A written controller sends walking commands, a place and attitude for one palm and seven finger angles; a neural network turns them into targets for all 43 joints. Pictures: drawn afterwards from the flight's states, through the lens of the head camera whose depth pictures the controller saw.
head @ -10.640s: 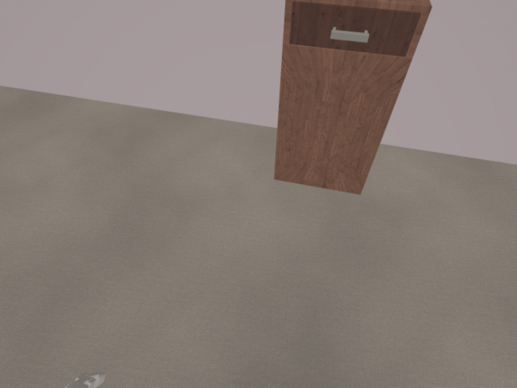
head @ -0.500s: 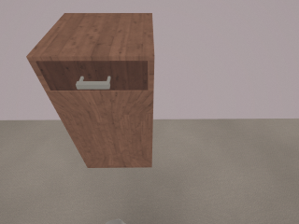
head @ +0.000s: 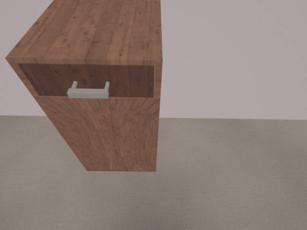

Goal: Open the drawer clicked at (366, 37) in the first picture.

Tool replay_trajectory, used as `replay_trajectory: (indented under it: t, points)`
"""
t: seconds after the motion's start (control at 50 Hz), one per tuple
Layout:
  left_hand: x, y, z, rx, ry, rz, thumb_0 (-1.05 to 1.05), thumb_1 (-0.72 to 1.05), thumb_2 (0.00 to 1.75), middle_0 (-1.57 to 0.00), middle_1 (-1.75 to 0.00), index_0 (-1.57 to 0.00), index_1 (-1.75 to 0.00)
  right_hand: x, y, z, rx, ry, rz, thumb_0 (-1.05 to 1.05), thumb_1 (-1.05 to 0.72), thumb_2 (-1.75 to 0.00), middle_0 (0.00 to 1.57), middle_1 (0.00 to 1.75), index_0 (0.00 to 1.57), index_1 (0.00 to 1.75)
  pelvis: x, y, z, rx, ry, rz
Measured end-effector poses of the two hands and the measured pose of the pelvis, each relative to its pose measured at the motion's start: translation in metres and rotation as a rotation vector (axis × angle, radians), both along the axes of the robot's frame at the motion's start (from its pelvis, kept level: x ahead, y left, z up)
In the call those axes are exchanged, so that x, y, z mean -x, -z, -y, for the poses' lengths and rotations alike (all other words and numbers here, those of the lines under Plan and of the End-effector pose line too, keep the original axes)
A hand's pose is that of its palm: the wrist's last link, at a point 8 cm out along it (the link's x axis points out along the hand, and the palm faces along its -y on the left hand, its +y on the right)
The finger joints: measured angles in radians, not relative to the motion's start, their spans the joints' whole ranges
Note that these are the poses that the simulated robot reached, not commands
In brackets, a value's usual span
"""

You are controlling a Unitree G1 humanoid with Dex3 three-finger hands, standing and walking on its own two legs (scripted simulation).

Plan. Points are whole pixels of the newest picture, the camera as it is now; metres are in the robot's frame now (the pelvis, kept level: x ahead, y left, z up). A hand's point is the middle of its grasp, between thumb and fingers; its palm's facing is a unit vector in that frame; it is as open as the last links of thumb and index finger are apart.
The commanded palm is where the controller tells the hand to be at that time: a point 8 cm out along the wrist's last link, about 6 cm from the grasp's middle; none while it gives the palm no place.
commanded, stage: come to a stop and stand still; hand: left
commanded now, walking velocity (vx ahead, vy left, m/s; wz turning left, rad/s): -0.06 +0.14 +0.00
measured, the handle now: (89, 88) +0.51 +0.25 +0.04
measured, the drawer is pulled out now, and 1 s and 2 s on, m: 0.00 0.00 0.00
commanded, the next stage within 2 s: look again from close up in 1.06 s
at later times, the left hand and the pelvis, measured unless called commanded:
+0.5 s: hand out of the picture +0.01 +0.18 -0.15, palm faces +0.07 -0.96 -0.27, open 7.4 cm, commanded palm none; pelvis -0.02 -0.02 +0.01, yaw +1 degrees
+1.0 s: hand out of the picture +0.01 +0.19 -0.18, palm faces +0.03 -0.98 -0.19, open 7.3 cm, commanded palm none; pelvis +0.00 +0.01 +0.00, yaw +0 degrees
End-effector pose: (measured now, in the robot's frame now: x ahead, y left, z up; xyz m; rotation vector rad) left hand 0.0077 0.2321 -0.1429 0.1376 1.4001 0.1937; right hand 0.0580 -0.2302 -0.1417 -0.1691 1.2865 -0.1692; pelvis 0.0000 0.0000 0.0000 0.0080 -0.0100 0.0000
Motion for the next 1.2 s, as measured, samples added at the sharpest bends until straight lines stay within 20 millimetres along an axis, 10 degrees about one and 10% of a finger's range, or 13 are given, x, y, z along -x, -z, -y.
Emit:
replay_trajectory:
  t: [0.18,0.36,0.66,1.2]
  points:
    - [-0.038,-0.019,0.03,-0.08,0.054,0.124,0.01,0.91,0.9,-0.2,-0.3,-0.2,-0.3,0.015,0.021,0.046,-0.053,0.033,-0.048,0.0,-0.91,-0.9,0.2,0.3,0.2,0.3,0.002,0.004,0.037,-0.028,0.0,0.0]
    - [-0.032,-0.034,0.035,-0.085,0.026,0.165,0.01,0.91,0.89,-0.21,-0.3,-0.2,-0.3,0.029,0.01,0.056,-0.049,-0.016,-0.084,0.0,-0.91,-0.9,0.2,0.3,0.2,0.3,0.014,-0.008,0.039,-0.057,-0.018,-0.022]
    - [0.03,0.003,-0.021,-0.017,-0.031,-0.002,0.01,0.91,0.89,-0.2,-0.3,-0.2,-0.3,0.042,-0.004,-0.005,0.001,-0.046,-0.052,0.0,-0.91,-0.9,0.2,0.3,0.2,0.3,0.018,0.001,-0.006,-0.006,-0.015,-0.035]
    - [-0.007,0.002,-0.009,0.011,0.048,0.022,0.01,0.93,0.89,-0.2,-0.3,-0.2,-0.3,0.07,0.004,-0.032,-0.046,0.028,-0.141,0.0,-0.9,-0.9,0.2,0.3,0.2,0.3,-0.003,-0.001,-0.015,0.012,0.003,-0.014]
